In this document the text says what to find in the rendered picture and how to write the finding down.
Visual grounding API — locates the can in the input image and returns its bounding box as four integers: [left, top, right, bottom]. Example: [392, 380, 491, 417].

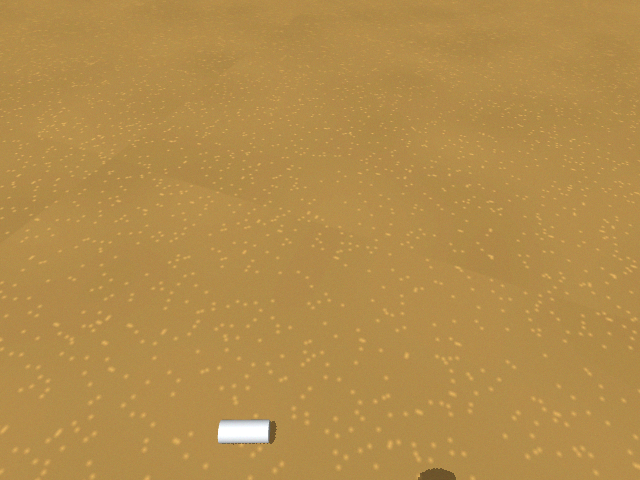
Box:
[218, 419, 270, 443]

